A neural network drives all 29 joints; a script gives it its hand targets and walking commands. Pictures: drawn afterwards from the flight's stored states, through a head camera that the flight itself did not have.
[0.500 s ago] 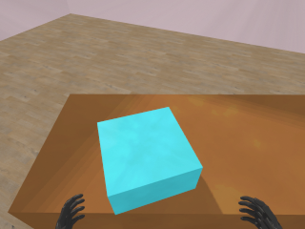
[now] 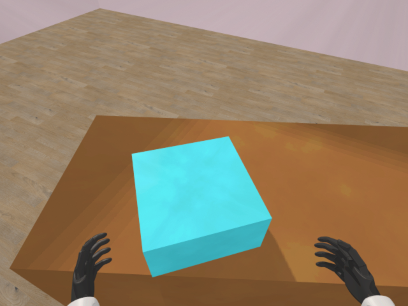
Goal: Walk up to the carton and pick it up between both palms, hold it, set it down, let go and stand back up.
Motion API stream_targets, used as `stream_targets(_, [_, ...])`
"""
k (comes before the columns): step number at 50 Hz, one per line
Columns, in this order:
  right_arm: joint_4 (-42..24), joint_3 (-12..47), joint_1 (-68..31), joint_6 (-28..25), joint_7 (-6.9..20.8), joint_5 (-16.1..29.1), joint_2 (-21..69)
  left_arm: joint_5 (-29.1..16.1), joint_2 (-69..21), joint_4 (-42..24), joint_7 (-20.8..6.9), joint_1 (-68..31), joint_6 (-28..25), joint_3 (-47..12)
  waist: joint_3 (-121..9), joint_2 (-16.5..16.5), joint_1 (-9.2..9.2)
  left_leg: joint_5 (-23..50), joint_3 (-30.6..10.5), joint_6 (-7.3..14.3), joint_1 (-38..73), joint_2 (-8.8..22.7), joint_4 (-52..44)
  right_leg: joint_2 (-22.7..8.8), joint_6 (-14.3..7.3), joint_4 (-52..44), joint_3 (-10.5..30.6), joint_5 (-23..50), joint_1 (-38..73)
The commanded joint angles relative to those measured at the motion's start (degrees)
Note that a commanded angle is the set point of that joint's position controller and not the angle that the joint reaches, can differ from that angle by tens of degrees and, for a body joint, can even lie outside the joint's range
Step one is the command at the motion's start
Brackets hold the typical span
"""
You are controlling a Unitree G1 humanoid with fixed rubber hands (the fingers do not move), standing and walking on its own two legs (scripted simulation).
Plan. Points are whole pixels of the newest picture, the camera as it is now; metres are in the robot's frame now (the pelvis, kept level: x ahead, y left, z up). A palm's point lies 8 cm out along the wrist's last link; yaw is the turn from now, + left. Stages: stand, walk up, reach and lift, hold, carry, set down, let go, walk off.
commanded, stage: reach and lift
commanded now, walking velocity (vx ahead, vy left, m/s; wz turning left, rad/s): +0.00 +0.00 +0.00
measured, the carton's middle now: (194, 199) +0.44 +0.06 -0.11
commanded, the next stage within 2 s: none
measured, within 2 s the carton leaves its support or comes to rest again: neither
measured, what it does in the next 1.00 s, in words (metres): stands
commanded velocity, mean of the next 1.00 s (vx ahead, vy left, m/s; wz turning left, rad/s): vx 0.00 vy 0.00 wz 0.00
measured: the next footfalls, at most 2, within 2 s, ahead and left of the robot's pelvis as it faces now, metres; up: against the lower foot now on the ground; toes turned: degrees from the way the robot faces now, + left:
none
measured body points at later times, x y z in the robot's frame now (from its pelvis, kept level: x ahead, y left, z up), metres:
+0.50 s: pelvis +0.01 +0.01 +0.01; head +0.03 +0.00 +0.46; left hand +0.24 +0.26 +0.00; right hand +0.31 -0.25 +0.00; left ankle -0.01 +0.16 -0.72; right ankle -0.01 -0.09 -0.72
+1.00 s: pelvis +0.00 +0.01 +0.01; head +0.04 +0.00 +0.46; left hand +0.28 +0.27 +0.02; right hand +0.39 -0.23 +0.04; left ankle -0.01 +0.16 -0.72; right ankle -0.01 -0.09 -0.72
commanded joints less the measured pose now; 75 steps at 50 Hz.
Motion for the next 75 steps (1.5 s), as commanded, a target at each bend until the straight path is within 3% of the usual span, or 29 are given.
stream_targets(1, [-4.5, -3.6, -11.2, 0.9, -0.4, -0.2, -12.7, -1.2, 4.9, -6.3, 0.1, -8.2, 0.9, 0.8, -5.8, -4.2, 0.26, 8.7, 2.9, 2.3, -1.2, -4.2, -4.1, -0.1, 1.0, -11.0, 4.3, 9.9, 4.4])
stream_targets(4, [-3.5, -3.6, -13.6, 1.7, -0.5, 0.0, -12.8, -0.9, 4.8, -7.2, 0.4, -9.9, 1.7, 0.6, -7.5, -2.2, 0.87, 11.9, 2.7, 1.7, 1.3, -4.0, -4.2, 0.8, 0.3, -11.0, 2.9, 11.9, 4.0])
stream_targets(10, [-0.1, -2.2, -14.9, 2.6, -1.0, 1.5, -13.4, -0.2, 4.5, -7.7, -0.2, -10.3, 3.0, 1.3, -9.8, -1.3, 0.87, 20.1, 2.0, 1.3, 5.2, -3.7, -4.1, 2.1, -0.1, -11.4, 2.0, 20.2, 5.3])
stream_targets(16, [-3.3, -1.9, -19.2, 3.3, -1.8, 0.8, -13.6, -0.8, 5.8, -7.4, -0.8, -12.4, 3.8, 2.9, -11.8, -4.1, 1.60, 21.3, 2.6, 1.9, 3.0, -4.0, -4.6, 1.7, 0.8, -11.6, 2.8, 24.2, 9.1])
stream_targets(18, [-3.3, -2.0, -19.6, 3.2, -2.1, 0.7, -13.4, -1.2, 5.9, -7.8, -1.1, -13.0, 3.6, 2.7, -12.6, -4.3, 1.05, 21.7, 2.6, 2.1, 2.4, -4.2, -4.9, 1.7, 1.1, -11.4, 3.0, 26.4, 10.8])
stream_targets(20, [-2.6, -1.8, -22.7, 3.7, -2.0, 0.8, -13.5, -1.1, 6.3, -6.9, -1.1, -16.2, 3.8, 3.1, -12.7, -3.4, 1.97, 21.0, 2.6, 1.9, 1.6, -4.2, -5.2, 1.6, 0.9, -11.5, 3.0, 24.6, 10.1])
stream_targets(22, [-2.3, -2.1, -23.3, 4.6, -2.1, 0.8, -13.7, -1.4, 6.4, -5.9, -1.1, -17.0, 4.1, 2.3, -13.0, -2.6, 1.71, 20.9, 2.5, 1.8, 1.7, -3.9, -5.4, 1.6, 0.6, -11.6, 3.0, 24.2, 9.9])
stream_targets(26, [-0.9, -2.1, -25.6, 5.1, -2.5, 1.2, -14.4, -1.9, 6.5, -7.3, -1.4, -19.2, 4.6, 1.5, -16.1, -0.6, 1.30, 25.9, 2.2, 1.1, 4.5, -3.6, -5.0, 2.2, 0.2, -11.9, 2.1, 27.7, 9.1])
stream_targets(29, [-0.6, -1.7, -27.3, 5.4, -2.7, 1.4, -14.9, -1.8, 7.2, -6.1, -1.5, -19.5, 5.3, 2.1, -17.3, -0.4, 2.16, 26.5, 2.3, 1.2, 4.2, -3.7, -5.1, 2.3, 0.3, -11.9, 2.0, 28.4, 9.6])
stream_targets(33, [-0.4, -2.1, -32.2, 6.8, -2.9, 0.7, -15.3, -2.6, 7.7, -5.3, -1.7, -23.8, 6.6, 1.9, -17.5, -1.6, 2.22, 26.2, 2.3, 1.5, 3.3, -3.3, -5.7, 2.4, 0.5, -12.5, 1.9, 27.8, 9.3])
stream_targets(36, [-0.6, -1.1, -33.8, 8.0, -3.2, 1.0, -15.2, -2.8, 8.2, -4.2, -2.2, -24.7, 7.2, 3.1, -18.3, -3.9, 2.97, 27.0, 2.5, 1.9, 1.7, -3.4, -6.0, 2.3, 1.3, -11.9, 2.1, 31.4, 12.0])
stream_targets(39, [0.2, -0.3, -36.9, 9.8, -3.6, 0.6, -14.0, -3.5, 8.8, -0.1, -2.9, -27.7, 7.9, 3.9, -17.4, -5.3, 3.54, 23.1, 2.8, 2.6, -0.7, -3.5, -6.9, 1.6, 1.7, -12.7, 2.9, 27.7, 12.0])
stream_targets(44, [-0.4, -2.2, -42.8, 11.8, -3.5, 0.0, -15.2, -4.8, 9.0, -1.6, -1.9, -34.4, 8.7, 1.9, -21.0, -2.3, 3.88, 22.3, 2.6, 1.9, 0.4, -2.7, -6.8, 2.1, 0.7, -13.3, 2.0, 21.6, 7.8])
stream_targets(51, [2.2, -2.5, -48.5, 13.7, -4.1, 0.4, -16.0, -4.6, 10.4, -1.1, -1.9, -40.5, 10.0, 2.2, -27.6, -0.4, 4.27, 25.9, 2.8, 1.4, -1.4, -2.7, -5.4, 2.4, 1.1, -11.8, 1.9, 26.2, 8.8])
stream_targets(57, [5.8, -0.7, -55.1, 16.9, -4.8, 0.0, -15.2, -4.5, 11.9, 3.9, -2.9, -45.6, 12.1, 4.2, -27.5, -4.1, 5.62, 23.2, 3.4, 2.4, -6.2, -3.0, -5.6, 2.2, 2.2, -11.3, 2.2, 25.4, 10.1])
stream_targets(62, [2.5, -1.8, -61.5, 18.1, -5.6, -0.9, -15.5, -7.0, 12.7, 5.3, -3.2, -50.5, 12.7, 3.2, -31.7, -6.2, 5.94, 23.3, 3.8, 2.4, -8.3, -3.0, -4.9, 2.6, 3.0, -10.4, 1.6, 26.7, 10.5])
stream_targets(64, [4.9, -1.9, -63.8, 19.1, -5.6, -0.8, -15.7, -6.9, 12.5, 5.5, -3.1, -54.3, 13.3, 2.4, -32.4, -4.1, 5.90, 22.9, 3.7, 1.8, -8.3, -2.8, -5.1, 2.8, 2.6, -10.5, 1.4, 24.8, 8.9])
stream_targets(67, [6.2, -1.8, -67.9, 21.3, -5.7, -1.2, -15.4, -8.1, 13.4, 8.8, -3.0, -58.5, 14.4, 2.0, -32.6, -5.2, 6.42, 20.1, 4.0, 2.2, -10.6, -2.8, -5.0, 2.7, 2.7, -10.6, 1.5, 21.3, 7.4])
stream_targets(72, [8.9, -1.3, -72.3, 24.2, -5.8, -1.0, -15.3, -8.2, 14.0, 10.9, -2.4, -63.1, 16.1, 2.2, -36.0, -4.4, 7.68, 19.9, 4.2, 1.9, -11.5, -2.6, -4.9, 3.1, 2.4, -10.5, 1.3, 19.5, 6.2])
stream_targets(75, [9.2, -2.5, -76.0, 24.6, -6.2, -1.5, -16.4, -8.2, 14.7, 10.2, -1.9, -67.2, 16.5, 1.9, -39.2, -3.2, 8.09, 22.9, 4.4, 1.1, -11.3, -2.4, -3.9, 3.6, 2.5, -9.6, 0.7, 22.6, 6.0])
